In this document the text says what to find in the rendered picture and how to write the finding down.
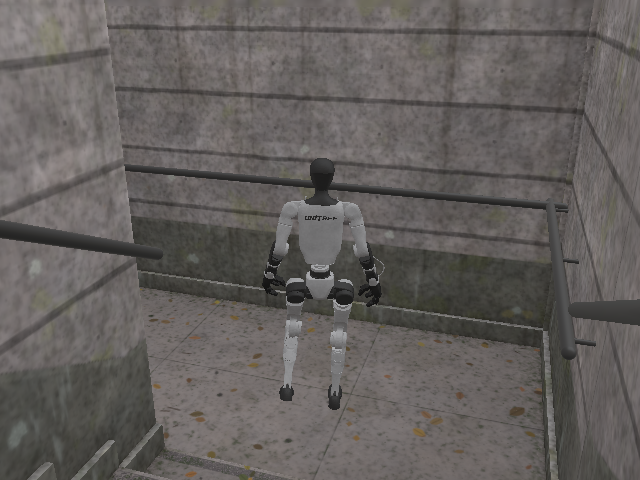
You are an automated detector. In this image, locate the left robot upper arm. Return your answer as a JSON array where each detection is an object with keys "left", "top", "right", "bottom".
[{"left": 273, "top": 201, "right": 301, "bottom": 256}]

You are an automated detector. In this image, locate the right robot foot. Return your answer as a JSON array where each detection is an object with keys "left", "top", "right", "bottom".
[{"left": 328, "top": 384, "right": 342, "bottom": 410}]

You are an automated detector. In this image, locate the left robot foot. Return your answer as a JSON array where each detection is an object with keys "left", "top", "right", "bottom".
[{"left": 279, "top": 384, "right": 294, "bottom": 401}]

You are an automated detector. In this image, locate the robot foot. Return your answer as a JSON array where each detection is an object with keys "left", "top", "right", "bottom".
[
  {"left": 328, "top": 384, "right": 342, "bottom": 410},
  {"left": 279, "top": 384, "right": 294, "bottom": 401}
]

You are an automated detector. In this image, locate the left robot hand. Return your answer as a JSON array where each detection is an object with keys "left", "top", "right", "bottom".
[{"left": 262, "top": 275, "right": 286, "bottom": 296}]

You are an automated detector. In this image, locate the right robot forearm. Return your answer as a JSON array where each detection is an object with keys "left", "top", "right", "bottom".
[{"left": 359, "top": 242, "right": 379, "bottom": 286}]

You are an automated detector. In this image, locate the right robot hand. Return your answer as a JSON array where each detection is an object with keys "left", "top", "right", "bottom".
[{"left": 358, "top": 283, "right": 382, "bottom": 307}]

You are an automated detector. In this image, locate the left robot forearm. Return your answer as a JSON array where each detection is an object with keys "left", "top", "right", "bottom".
[{"left": 264, "top": 240, "right": 283, "bottom": 279}]

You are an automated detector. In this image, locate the right robot upper arm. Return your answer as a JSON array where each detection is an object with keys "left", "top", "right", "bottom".
[{"left": 342, "top": 202, "right": 369, "bottom": 258}]

